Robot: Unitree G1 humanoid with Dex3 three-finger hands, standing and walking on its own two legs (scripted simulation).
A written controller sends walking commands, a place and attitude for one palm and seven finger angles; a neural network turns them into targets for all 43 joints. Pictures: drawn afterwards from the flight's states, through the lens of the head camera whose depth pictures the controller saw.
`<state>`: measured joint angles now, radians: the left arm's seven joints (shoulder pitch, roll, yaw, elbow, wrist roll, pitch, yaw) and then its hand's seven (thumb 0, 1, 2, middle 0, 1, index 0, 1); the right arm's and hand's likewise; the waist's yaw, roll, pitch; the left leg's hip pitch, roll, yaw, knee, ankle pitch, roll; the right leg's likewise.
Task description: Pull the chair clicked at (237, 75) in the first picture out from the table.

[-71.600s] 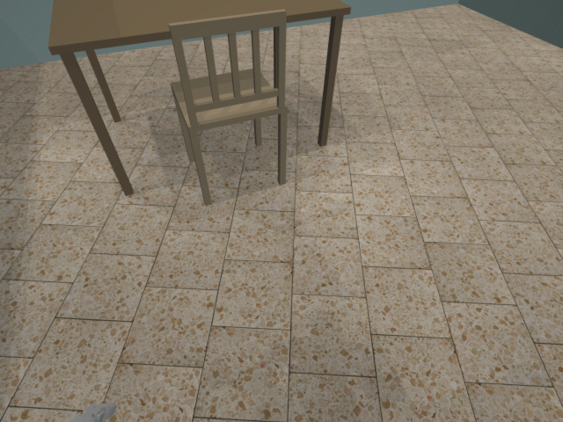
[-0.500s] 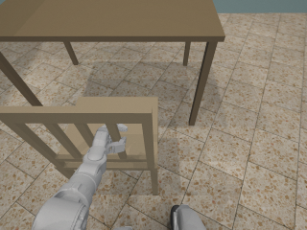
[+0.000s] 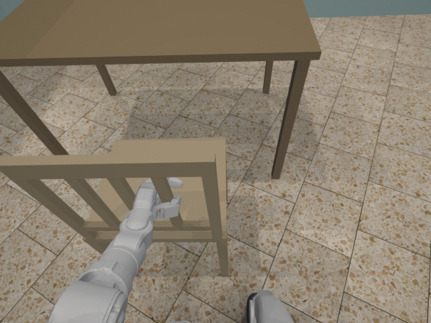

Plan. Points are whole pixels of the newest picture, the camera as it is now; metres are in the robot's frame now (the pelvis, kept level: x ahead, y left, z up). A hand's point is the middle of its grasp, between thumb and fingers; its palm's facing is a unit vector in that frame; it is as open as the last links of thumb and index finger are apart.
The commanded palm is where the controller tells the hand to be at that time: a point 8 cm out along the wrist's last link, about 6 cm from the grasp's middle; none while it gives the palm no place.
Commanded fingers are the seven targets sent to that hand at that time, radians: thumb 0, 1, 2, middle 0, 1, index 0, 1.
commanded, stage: step backward, pulling the chair out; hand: left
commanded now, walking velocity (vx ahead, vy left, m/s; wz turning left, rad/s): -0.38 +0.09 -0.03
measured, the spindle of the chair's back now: (132, 202) +0.38 +0.21 -0.07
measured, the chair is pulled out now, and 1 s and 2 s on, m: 0.29 0.28 0.28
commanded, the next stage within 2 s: stop walking, hand still on the chair in 1.66 s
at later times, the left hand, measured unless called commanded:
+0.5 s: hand (174, 202) +0.36 +0.11 -0.04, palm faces -0.04 -0.98 -0.18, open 5.7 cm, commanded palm +0.37 +0.16 -0.03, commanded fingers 0.00 0.90 0.90 -0.50 -1.45 -0.50 -1.45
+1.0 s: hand (174, 200) +0.37 +0.11 -0.04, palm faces -0.05 -0.98 -0.19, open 5.7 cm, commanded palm +0.38 +0.16 -0.03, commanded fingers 0.00 0.90 0.90 -0.50 -1.45 -0.50 -1.45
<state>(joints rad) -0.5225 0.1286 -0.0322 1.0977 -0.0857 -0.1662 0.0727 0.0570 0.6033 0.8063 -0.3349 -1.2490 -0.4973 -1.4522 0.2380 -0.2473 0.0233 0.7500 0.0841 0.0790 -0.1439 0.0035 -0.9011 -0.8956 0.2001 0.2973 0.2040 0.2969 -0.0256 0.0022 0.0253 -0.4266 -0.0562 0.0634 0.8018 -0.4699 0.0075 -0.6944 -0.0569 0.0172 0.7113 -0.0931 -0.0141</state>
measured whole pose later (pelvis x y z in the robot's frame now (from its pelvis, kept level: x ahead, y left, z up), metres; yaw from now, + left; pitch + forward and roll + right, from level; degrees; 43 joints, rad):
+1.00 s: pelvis +0.01 +0.00 +0.01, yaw +0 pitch +6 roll +3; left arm -0.53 0.14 -0.03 1.11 -0.07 -0.20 0.08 0.06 0.61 0.79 -0.32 -1.28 -0.50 -1.45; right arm 0.25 -0.26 0.02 0.75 0.09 0.04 -0.15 0.00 -0.90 -0.90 0.20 0.30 0.20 0.30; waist -0.04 -0.02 0.03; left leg -0.40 -0.04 0.08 0.67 -0.38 0.01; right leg -0.65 -0.05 0.01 0.57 -0.02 -0.01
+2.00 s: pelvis +0.03 +0.01 +0.01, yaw -2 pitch +3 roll +2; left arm -0.35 0.13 -0.04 0.91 -0.05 -0.14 0.09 0.06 0.61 0.79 -0.32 -1.30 -0.50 -1.45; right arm 0.28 -0.23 0.02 0.68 0.06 0.06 -0.15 0.01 -0.90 -0.90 0.20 0.30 0.20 0.30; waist -0.03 0.00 0.04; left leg -0.29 -0.02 0.09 0.68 -0.44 0.01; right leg -0.59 -0.04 0.01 0.63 -0.11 -0.01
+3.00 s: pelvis +0.07 +0.02 +0.02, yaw +2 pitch +9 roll +0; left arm -0.13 0.14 -0.12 0.55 -0.02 -0.04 0.07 0.04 0.27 0.61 -0.42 -1.40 -0.50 -1.45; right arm 0.23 -0.24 0.00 0.66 0.04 -0.03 0.00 0.01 -0.90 -0.90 0.20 0.30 0.20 0.30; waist -0.04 0.01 -0.07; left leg -0.36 -0.02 0.02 0.67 -0.47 0.02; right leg -0.62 -0.06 -0.06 0.62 -0.16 0.01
